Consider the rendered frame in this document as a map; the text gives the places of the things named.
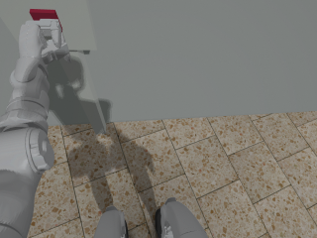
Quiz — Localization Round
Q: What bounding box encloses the robot left forearm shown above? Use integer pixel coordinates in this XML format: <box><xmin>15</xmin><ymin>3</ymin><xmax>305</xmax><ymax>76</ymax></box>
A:
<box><xmin>0</xmin><ymin>57</ymin><xmax>50</xmax><ymax>134</ymax></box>

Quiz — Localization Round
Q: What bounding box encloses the robot right shin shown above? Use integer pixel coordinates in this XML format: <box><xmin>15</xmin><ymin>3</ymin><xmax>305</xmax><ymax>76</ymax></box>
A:
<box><xmin>160</xmin><ymin>197</ymin><xmax>176</xmax><ymax>238</ymax></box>

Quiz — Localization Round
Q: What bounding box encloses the panel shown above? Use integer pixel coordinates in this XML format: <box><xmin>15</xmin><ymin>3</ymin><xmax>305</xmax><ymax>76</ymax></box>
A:
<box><xmin>0</xmin><ymin>0</ymin><xmax>106</xmax><ymax>135</ymax></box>

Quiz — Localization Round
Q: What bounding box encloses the left robot thigh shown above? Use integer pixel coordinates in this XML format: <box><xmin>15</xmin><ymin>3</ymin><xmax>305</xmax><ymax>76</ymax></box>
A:
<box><xmin>93</xmin><ymin>209</ymin><xmax>126</xmax><ymax>238</ymax></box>

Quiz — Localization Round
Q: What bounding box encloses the button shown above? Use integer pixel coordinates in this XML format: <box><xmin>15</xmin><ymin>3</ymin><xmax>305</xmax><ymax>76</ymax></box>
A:
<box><xmin>30</xmin><ymin>9</ymin><xmax>62</xmax><ymax>32</ymax></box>

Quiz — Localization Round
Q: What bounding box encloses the robot left upper arm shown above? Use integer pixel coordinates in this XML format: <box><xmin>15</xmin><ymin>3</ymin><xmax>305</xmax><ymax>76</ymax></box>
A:
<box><xmin>0</xmin><ymin>127</ymin><xmax>54</xmax><ymax>238</ymax></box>

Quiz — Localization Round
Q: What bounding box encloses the robot left hand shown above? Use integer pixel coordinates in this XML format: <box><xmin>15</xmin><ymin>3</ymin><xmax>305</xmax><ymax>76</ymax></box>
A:
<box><xmin>18</xmin><ymin>19</ymin><xmax>71</xmax><ymax>68</ymax></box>

